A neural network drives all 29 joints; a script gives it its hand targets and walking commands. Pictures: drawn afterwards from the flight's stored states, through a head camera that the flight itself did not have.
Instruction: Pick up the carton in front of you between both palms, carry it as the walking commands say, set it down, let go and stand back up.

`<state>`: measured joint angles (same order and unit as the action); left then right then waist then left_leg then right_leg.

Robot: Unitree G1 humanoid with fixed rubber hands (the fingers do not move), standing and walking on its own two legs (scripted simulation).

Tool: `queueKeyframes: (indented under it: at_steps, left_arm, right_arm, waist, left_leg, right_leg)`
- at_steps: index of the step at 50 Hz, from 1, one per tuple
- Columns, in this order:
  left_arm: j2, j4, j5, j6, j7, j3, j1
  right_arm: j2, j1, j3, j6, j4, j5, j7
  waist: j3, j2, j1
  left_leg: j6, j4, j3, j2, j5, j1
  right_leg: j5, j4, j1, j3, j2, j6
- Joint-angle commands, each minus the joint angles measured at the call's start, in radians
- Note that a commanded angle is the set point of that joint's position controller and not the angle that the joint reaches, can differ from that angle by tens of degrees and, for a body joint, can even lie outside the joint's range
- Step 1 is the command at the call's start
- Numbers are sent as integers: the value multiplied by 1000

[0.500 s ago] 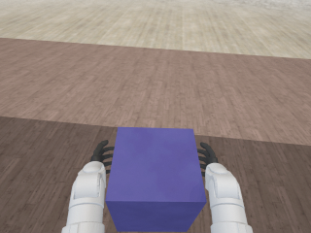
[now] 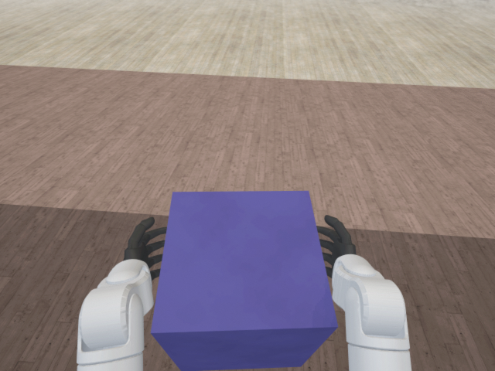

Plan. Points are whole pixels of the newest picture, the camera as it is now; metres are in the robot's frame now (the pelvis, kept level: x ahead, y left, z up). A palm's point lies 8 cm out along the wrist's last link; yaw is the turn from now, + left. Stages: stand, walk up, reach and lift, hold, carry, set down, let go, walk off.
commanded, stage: carry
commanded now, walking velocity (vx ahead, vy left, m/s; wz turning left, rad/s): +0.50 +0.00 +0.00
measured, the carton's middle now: (241, 286) +0.28 +0.01 +0.02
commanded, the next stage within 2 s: none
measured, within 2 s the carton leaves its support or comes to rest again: neither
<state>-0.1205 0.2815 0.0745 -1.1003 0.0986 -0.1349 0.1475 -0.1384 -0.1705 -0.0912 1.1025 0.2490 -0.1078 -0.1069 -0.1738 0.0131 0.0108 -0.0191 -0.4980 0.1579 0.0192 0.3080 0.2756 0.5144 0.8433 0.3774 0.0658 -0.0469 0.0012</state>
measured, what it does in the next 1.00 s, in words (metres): walks ahead: right foot, then left foot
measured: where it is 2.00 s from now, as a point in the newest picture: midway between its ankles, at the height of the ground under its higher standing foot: (252, 200)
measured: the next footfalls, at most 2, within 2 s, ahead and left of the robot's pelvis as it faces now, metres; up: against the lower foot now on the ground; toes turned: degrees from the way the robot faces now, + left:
right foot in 0.16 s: +0.20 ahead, -0.11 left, +0.00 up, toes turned -10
left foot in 0.66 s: +0.57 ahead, +0.06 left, +0.00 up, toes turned +13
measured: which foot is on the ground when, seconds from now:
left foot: down 0.00-0.18, up 0.20-0.64, down 0.66-1.00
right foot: up 0.00-0.14, down 0.16-0.68, up 0.70-1.00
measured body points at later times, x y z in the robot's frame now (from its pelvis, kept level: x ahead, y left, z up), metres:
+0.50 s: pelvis +0.28 -0.05 +0.01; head +0.28 -0.07 +0.46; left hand +0.52 +0.12 +0.10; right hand +0.55 -0.18 +0.10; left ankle +0.39 +0.09 -0.68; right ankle +0.16 -0.10 -0.73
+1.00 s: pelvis +0.62 -0.05 +0.01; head +0.62 -0.05 +0.46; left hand +0.88 +0.10 +0.09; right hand +0.87 -0.20 +0.09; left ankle +0.53 +0.05 -0.73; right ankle +0.75 -0.19 -0.70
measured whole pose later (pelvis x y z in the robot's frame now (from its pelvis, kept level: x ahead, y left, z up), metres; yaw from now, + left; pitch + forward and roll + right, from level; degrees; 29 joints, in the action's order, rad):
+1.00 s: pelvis +0.62 -0.05 +0.01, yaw +0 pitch +4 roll +0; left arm -0.13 0.48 0.07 -1.17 0.10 -0.06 0.01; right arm -0.13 0.01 -0.04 1.17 0.48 -0.07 -0.12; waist -0.10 -0.01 -0.01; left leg 0.00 -0.31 0.22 0.05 0.30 0.07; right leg 0.14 0.61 0.57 0.13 -0.12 0.02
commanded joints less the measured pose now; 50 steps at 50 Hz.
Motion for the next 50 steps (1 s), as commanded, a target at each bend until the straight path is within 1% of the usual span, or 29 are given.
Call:
queueKeyframes:
  at_steps: [1,5,8,9,10,11,12,13,15,18,19,20,23,27,28,29,32,33,34,35,36,38,39,40,42,44,46,48,50]
  left_arm:
    - [-887,135,-386,-63,-164,759,474]
    - [-893,215,-343,-81,-142,735,345]
    - [-853,207,-317,-102,-133,696,286]
    - [-813,270,-319,-101,-131,682,281]
    - [-773,280,-328,-113,-128,670,286]
    - [-798,237,-331,-123,-123,686,301]
    - [-809,305,-336,-121,-124,685,324]
    - [-839,279,-366,-135,-125,697,340]
    - [-838,306,-349,-137,-135,703,356]
    - [-859,312,-379,-131,-158,758,371]
    - [-868,268,-392,-133,-170,762,346]
    - [-875,272,-397,-131,-179,767,321]
    - [-870,318,-423,-118,-194,775,359]
    - [-820,271,-395,-113,-187,752,335]
    - [-822,279,-389,-117,-188,752,328]
    - [-797,265,-364,-116,-190,745,294]
    - [-775,288,-356,-121,-183,752,316]
    - [-776,272,-329,-125,-175,741,334]
    - [-785,306,-341,-130,-176,745,308]
    - [-814,274,-346,-127,-172,766,300]
    - [-826,280,-345,-119,-178,762,329]
    - [-904,212,-320,-101,-174,742,307]
    - [-922,203,-332,-83,-179,742,298]
    - [-948,185,-323,-69,-181,741,274]
    - [-942,181,-307,-48,-176,744,271]
    - [-954,228,-310,-43,-170,798,282]
    - [-953,240,-321,-39,-162,777,273]
    - [-881,295,-320,-55,-152,783,294]
    - [-860,284,-351,-75,-153,771,279]
  right_arm:
    - [-841,-374,652,50,188,304,123]
    - [-888,-331,714,79,286,358,142]
    - [-798,-331,733,103,346,384,142]
    - [-767,-373,737,114,379,399,140]
    - [-765,-378,748,129,407,405,140]
    - [-753,-383,729,140,385,421,148]
    - [-772,-437,753,138,408,423,144]
    - [-770,-405,723,145,372,427,140]
    - [-832,-341,723,138,309,414,143]
    - [-859,-254,694,126,262,333,134]
    - [-824,-237,678,121,266,312,126]
    - [-863,-245,681,115,261,309,117]
    - [-864,-270,697,97,313,318,117]
    - [-845,-273,698,106,297,312,120]
    - [-830,-260,715,105,332,313,120]
    - [-836,-280,716,106,328,315,119]
    - [-826,-261,710,115,298,329,141]
    - [-819,-249,691,119,272,328,143]
    - [-791,-220,692,112,244,319,144]
    - [-820,-238,701,110,271,352,157]
    - [-846,-288,726,102,290,366,164]
    - [-916,-347,732,83,294,392,179]
    - [-933,-334,738,80,260,404,182]
    - [-919,-339,755,68,288,397,181]
    - [-933,-288,771,57,262,398,191]
    - [-890,-256,750,49,276,388,197]
    - [-891,-280,774,44,333,386,192]
    - [-835,-241,747,54,333,361,183]
    - [-788,-239,717,70,341,355,169]
  waist:
    - [-166,-82,-45]
    - [-116,-188,-25]
    - [-146,-87,-14]
    - [-188,16,5]
    - [-214,271,27]
    - [-194,268,30]
    - [-169,225,24]
    - [-183,94,24]
    - [-158,-10,-1]
    - [-119,91,7]
    - [-91,95,1]
    - [-86,45,4]
    - [-76,116,15]
    - [7,132,18]
    - [4,194,2]
    - [-14,172,-3]
    - [-119,149,-29]
    - [-172,47,-60]
    - [-259,-247,-43]
    - [-230,-297,-17]
    - [-215,-270,-30]
    - [-172,-40,-19]
    - [-152,-32,-19]
    - [-141,-77,-23]
    - [-113,-42,-29]
    - [-78,-174,-19]
    - [-89,-117,-24]
    - [-36,-220,-30]
    - [-19,-129,-41]
  left_leg:
    - [-206,219,-499,405,-232,-514]
    - [-78,231,-164,219,-212,-229]
    - [-16,52,-25,160,-177,-2]
    - [4,-120,22,125,-148,111]
    - [57,-431,76,15,94,351]
    - [43,-623,-33,-10,236,520]
    - [13,-702,-102,45,208,587]
    - [-1,-752,-112,86,172,594]
    - [16,-646,-132,126,-6,485]
    - [28,-498,-57,70,-94,469]
    - [29,-453,-64,94,-134,460]
    - [42,-361,-23,61,-136,466]
    - [27,-220,11,41,-204,475]
    - [-5,-123,55,29,-310,329]
    - [-19,-32,54,21,-347,302]
    - [-23,0,85,-16,-402,139]
    - [-19,54,180,-69,-178,-217]
    - [-24,33,-34,77,-42,-399]
    - [-218,164,-600,360,89,-550]
    - [-202,260,-647,400,-31,-534]
    - [-208,252,-579,375,-135,-465]
    - [-159,293,-441,337,-106,-311]
    - [-129,294,-325,291,-97,-283]
    - [-135,301,-288,315,-132,-287]
    - [-119,324,-225,299,-117,-240]
    - [-131,359,-171,276,-27,-191]
    - [-96,333,-77,242,-110,-231]
    - [-82,312,-38,219,-175,-213]
    - [-84,268,-41,218,-269,-263]
  right_leg:
    - [63,78,479,-1,-50,8]
    - [-178,-275,113,130,21,20]
    - [-344,-409,-291,202,56,3]
    - [-249,-412,-480,89,-25,-20]
    - [-62,-575,-591,-418,-306,-148]
    - [-115,-637,-663,-626,-418,-248]
    - [-316,-599,-637,-541,-388,-246]
    - [-408,-573,-610,-428,-374,-217]
    - [-363,-640,-451,-277,-315,-152]
    - [-570,-637,-459,-122,-231,-107]
    - [-585,-669,-428,-79,-257,-134]
    - [-607,-672,-453,-69,-207,-136]
    - [-811,-641,-566,-14,-189,-114]
    - [-841,-665,-478,54,-210,-107]
    - [-979,-609,-516,110,-174,-88]
    - [-1038,-598,-459,141,-167,-71]
    - [-1059,-182,-353,195,-105,-58]
    - [-818,29,-202,135,-102,-35]
    - [-430,351,110,119,40,16]
    - [-99,459,221,-36,38,-5]
    - [-98,510,237,-67,-2,-18]
    - [-192,443,224,-84,-59,-44]
    - [-189,321,215,-61,-75,-30]
    - [-196,242,234,-52,-78,-20]
    - [-209,97,186,-1,-65,-7]
    - [-265,-55,191,31,-66,17]
    - [-367,-169,167,82,-45,21]
    - [-394,-239,164,105,-48,16]
    - [-411,-288,156,154,-8,13]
